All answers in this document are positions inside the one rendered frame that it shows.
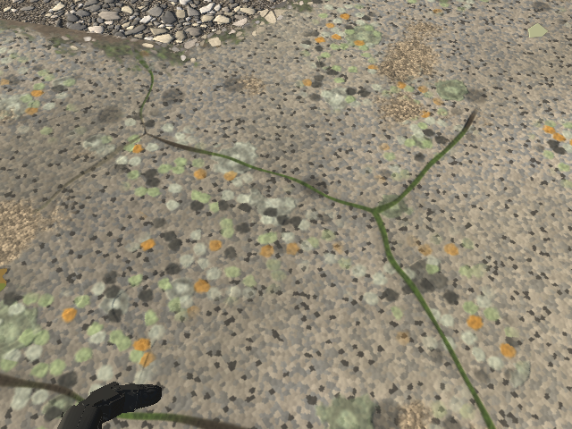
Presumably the left robot hand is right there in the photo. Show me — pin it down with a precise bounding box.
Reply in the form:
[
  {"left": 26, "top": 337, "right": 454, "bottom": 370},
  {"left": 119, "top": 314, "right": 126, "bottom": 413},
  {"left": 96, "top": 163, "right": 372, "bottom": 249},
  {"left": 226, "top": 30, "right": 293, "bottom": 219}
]
[{"left": 57, "top": 382, "right": 162, "bottom": 429}]

